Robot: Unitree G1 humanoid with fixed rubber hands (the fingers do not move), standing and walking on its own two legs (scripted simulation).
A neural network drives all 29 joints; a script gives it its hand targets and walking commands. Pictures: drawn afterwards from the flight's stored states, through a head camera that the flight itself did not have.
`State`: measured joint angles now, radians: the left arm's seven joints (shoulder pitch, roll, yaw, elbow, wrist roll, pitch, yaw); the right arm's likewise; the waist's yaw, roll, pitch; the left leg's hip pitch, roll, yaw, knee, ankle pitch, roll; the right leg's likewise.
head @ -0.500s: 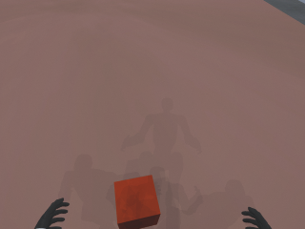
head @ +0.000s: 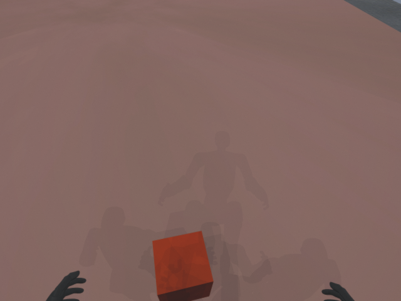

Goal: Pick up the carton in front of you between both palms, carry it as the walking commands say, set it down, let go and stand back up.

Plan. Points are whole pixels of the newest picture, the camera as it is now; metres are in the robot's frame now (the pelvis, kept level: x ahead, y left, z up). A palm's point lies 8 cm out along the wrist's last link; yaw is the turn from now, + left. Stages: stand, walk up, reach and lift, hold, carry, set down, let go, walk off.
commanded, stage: stand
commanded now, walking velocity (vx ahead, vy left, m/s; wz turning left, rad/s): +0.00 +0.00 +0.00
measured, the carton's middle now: (182, 269) +0.36 +0.07 -0.65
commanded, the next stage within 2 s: none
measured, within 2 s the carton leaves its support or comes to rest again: neither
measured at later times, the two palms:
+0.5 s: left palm out of the picture +0.08 +0.29 -0.10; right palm out of the picture +0.07 -0.32 -0.10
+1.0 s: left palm out of the picture +0.08 +0.30 -0.10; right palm out of the picture +0.07 -0.33 -0.10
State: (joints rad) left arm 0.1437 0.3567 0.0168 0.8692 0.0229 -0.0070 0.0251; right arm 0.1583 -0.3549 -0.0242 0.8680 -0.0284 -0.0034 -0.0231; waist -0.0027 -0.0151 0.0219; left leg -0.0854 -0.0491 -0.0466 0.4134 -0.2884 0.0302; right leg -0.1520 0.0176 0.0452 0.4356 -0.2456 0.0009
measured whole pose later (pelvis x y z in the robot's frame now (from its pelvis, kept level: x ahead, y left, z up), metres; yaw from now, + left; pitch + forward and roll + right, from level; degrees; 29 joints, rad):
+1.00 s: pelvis -0.02 -0.02 +0.01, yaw +0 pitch -3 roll +0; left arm 0.10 0.39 0.00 1.04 0.01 -0.02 0.01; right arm 0.12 -0.39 -0.01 1.03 -0.02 -0.01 -0.01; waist 0.00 0.00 0.04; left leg -0.06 -0.02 -0.06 0.33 -0.22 0.01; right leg -0.12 0.04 0.03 0.33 -0.17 -0.02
